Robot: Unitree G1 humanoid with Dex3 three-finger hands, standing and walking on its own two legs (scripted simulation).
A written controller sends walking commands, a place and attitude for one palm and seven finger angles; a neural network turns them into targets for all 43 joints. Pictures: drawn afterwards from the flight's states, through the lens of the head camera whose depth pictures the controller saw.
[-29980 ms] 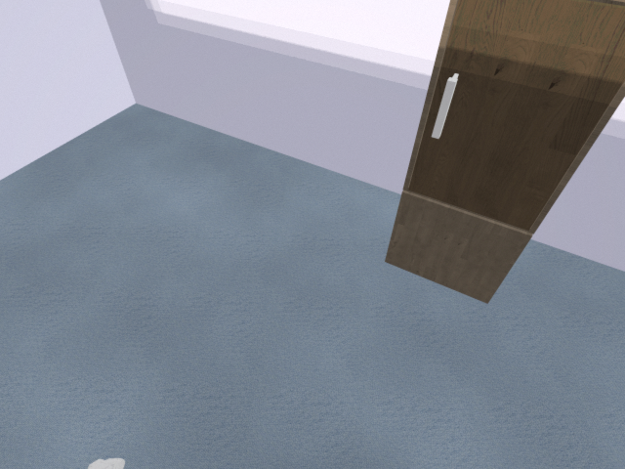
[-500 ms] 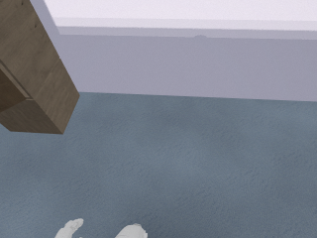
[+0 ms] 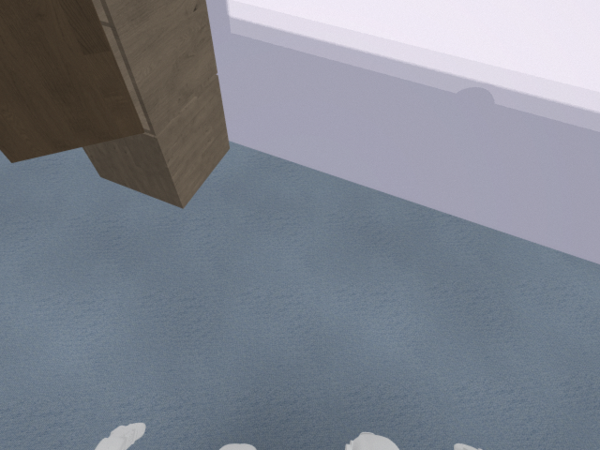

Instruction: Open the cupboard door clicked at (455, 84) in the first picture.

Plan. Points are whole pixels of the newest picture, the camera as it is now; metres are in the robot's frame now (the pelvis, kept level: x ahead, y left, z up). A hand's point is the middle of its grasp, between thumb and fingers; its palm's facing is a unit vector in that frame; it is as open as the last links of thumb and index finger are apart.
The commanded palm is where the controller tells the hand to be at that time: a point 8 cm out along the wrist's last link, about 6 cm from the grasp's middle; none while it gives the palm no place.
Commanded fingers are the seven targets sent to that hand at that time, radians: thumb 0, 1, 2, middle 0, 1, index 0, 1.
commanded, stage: turn to face it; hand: left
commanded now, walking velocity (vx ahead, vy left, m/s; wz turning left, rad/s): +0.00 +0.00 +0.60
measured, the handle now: out of the picture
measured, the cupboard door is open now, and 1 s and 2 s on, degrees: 46 46 46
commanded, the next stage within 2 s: take the last steps up to it in 0.64 s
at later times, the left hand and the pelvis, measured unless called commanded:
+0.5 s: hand out of the picture +0.00 +0.19 -0.19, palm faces +0.33 -0.92 -0.22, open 7.4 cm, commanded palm none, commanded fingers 0.00 0.90 0.90 -0.20 -0.30 -0.20 -0.30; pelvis +0.02 -0.02 -0.01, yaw +17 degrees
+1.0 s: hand out of the picture +0.00 +0.12 -0.15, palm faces +0.50 -0.84 -0.21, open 7.4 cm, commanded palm none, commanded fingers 0.00 0.90 0.90 -0.20 -0.30 -0.20 -0.30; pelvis +0.07 -0.04 +0.01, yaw +27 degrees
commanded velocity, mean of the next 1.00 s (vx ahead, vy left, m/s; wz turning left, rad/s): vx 0.08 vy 0.04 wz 0.35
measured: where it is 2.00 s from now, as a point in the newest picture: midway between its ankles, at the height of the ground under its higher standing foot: (219, 395)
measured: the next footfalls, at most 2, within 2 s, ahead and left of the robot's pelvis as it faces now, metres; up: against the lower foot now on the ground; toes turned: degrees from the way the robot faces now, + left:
right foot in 0.10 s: +0.04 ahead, -0.15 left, +0.00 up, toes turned +3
left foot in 0.44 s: +0.04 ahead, +0.10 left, +0.00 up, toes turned +20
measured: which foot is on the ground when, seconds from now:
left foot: down 0.00-0.10, up 0.12-0.42, down 0.44-0.78, up 0.80-1.00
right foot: up 0.00-0.08, down 0.10-0.42, up 0.44-0.76, down 0.78-1.00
